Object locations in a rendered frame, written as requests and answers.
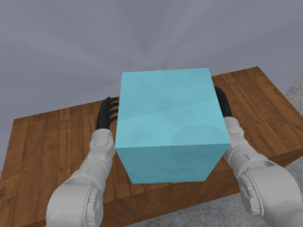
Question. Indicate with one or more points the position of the left robot upper arm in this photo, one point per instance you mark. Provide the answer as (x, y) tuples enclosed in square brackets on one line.
[(75, 205)]

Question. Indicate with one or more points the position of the right robot forearm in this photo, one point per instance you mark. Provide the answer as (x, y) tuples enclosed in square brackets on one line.
[(240, 155)]

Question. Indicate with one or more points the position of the carton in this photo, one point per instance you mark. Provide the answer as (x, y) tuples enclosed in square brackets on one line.
[(170, 126)]

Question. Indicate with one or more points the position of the robot right hand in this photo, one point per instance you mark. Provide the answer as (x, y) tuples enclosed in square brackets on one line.
[(223, 101)]

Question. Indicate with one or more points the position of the right robot upper arm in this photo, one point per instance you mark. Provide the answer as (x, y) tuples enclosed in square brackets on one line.
[(270, 193)]

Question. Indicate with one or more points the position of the left robot forearm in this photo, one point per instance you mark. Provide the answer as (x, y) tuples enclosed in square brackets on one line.
[(97, 165)]

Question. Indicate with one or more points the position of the robot left hand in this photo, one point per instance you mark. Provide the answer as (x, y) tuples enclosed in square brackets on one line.
[(103, 120)]

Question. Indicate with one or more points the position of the pedestal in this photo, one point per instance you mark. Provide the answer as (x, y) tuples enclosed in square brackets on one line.
[(45, 149)]

